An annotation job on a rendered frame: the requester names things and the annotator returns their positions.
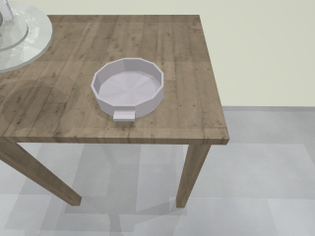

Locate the table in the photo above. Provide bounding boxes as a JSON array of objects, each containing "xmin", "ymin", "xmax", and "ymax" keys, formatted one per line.
[{"xmin": 0, "ymin": 15, "xmax": 229, "ymax": 208}]

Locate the robot left hand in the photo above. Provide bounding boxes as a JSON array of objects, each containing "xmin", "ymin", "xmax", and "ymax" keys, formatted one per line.
[{"xmin": 0, "ymin": 0, "xmax": 14, "ymax": 36}]

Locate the pot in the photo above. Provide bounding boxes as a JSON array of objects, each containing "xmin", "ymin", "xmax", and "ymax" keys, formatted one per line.
[{"xmin": 91, "ymin": 57, "xmax": 164, "ymax": 122}]

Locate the lid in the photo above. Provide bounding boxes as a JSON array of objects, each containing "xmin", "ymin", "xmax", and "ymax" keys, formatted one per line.
[{"xmin": 0, "ymin": 0, "xmax": 54, "ymax": 73}]

